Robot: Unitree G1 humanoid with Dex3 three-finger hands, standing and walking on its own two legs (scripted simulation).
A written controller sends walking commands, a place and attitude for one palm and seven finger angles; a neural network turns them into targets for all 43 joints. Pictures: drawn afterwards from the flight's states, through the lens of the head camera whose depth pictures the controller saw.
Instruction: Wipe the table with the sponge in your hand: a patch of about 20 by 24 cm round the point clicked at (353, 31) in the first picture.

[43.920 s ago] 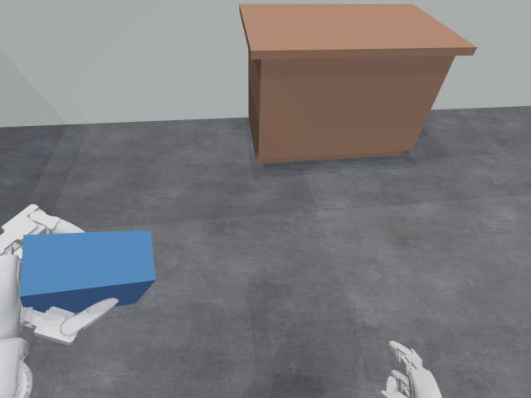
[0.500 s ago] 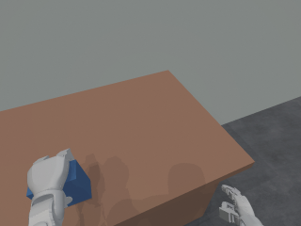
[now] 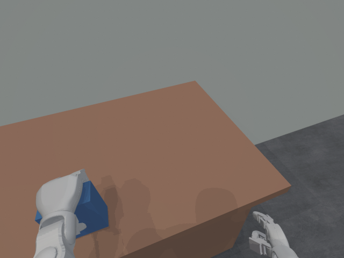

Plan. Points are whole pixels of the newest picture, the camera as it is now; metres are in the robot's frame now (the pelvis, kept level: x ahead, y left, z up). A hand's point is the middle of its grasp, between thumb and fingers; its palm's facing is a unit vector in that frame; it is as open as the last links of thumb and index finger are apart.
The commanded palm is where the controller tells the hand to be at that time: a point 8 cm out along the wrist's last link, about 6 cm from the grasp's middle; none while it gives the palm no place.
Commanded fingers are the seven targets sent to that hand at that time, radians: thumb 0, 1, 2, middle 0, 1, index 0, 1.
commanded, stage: lift the sponge slowly off the table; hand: left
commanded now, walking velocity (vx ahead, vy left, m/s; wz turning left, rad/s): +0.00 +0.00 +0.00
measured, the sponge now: (79, 216) +0.20 +0.27 -0.01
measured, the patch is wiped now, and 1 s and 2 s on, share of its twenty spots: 0.90 0.90 0.90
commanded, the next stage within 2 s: bring the sponge back beside the body in 1.62 s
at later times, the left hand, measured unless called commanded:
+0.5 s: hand (70, 204) +0.19 +0.26 +0.06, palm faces +0.05 -0.16 -0.99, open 10.1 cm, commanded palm +0.16 +0.26 +0.13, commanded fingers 0.00 0.10 1.30 -1.20 -1.60 -1.20 -1.60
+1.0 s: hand (63, 197) +0.19 +0.26 +0.09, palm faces +0.09 -0.15 -0.98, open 10.1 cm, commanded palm +0.16 +0.26 +0.16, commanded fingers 0.00 0.10 1.30 -1.20 -1.60 -1.20 -1.60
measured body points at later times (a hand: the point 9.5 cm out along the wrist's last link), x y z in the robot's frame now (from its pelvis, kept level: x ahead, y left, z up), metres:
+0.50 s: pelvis -0.01 -0.01 +0.00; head -0.04 -0.04 +0.45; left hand +0.19 +0.27 +0.11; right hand +0.23 -0.21 -0.08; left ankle -0.02 +0.08 -0.74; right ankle +0.00 -0.10 -0.74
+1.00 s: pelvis -0.01 -0.01 +0.00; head -0.05 -0.05 +0.45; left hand +0.18 +0.27 +0.15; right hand +0.23 -0.21 -0.08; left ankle -0.02 +0.08 -0.74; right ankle +0.00 -0.10 -0.74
